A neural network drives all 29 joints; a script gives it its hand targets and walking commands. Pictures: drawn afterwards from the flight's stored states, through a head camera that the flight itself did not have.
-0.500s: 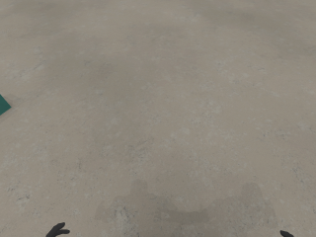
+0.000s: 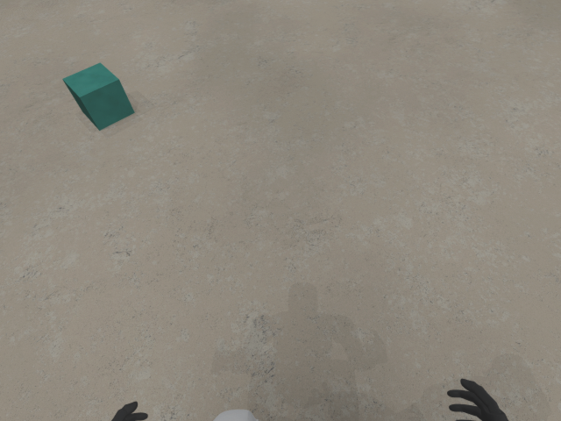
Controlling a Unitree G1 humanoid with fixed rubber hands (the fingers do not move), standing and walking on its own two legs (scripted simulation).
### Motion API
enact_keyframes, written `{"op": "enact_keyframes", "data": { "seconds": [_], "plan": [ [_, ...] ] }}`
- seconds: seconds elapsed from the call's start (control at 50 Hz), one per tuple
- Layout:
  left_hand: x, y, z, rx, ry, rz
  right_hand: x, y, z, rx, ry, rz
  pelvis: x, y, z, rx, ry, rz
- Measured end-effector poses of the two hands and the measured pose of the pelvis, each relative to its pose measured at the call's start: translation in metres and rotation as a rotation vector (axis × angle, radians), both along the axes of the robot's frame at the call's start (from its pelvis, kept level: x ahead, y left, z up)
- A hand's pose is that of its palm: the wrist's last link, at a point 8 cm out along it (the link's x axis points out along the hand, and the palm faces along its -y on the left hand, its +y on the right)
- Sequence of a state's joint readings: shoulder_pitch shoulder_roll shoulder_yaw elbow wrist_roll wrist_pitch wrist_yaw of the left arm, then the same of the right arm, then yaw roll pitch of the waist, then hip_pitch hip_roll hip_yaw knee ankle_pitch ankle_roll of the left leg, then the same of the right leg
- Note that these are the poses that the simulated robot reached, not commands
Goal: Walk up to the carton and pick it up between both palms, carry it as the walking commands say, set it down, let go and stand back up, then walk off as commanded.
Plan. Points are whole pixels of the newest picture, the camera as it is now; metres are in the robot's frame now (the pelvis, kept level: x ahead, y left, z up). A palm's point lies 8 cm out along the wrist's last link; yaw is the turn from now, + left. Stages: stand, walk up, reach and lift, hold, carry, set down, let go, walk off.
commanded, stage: walk up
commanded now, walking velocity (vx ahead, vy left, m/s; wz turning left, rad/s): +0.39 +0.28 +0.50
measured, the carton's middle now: (99, 96) +1.73 +1.12 -0.66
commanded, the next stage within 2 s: none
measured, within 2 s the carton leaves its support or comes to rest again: neither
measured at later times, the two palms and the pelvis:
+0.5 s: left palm (73, 332) +0.26 +0.39 -0.11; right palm out of the picture +0.10 -0.13 -0.11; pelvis +0.12 +0.13 +0.00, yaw +13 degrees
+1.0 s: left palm (24, 384) +0.18 +0.44 -0.12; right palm (266, 182) +0.59 +0.07 -0.11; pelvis +0.35 +0.23 +0.00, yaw +23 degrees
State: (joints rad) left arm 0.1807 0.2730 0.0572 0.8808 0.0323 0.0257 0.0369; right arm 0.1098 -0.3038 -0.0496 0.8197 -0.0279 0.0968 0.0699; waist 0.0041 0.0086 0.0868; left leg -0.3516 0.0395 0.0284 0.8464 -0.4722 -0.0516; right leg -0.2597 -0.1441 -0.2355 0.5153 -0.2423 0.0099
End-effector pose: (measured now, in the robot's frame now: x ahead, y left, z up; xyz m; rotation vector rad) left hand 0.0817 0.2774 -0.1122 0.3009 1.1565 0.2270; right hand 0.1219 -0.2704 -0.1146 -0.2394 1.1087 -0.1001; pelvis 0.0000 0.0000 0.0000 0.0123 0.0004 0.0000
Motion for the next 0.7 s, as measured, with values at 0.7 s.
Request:
{"op": "enact_keyframes", "data": {
  "seconds": [0.7],
  "plan": [
    [0.256,0.142,0.007,-0.04,-0.276,0.124,0.124,0.15,-0.034,-0.032,0.331,0.103,0.233,0.138,-0.016,-0.013,0.023,0.339]
  ]
}}
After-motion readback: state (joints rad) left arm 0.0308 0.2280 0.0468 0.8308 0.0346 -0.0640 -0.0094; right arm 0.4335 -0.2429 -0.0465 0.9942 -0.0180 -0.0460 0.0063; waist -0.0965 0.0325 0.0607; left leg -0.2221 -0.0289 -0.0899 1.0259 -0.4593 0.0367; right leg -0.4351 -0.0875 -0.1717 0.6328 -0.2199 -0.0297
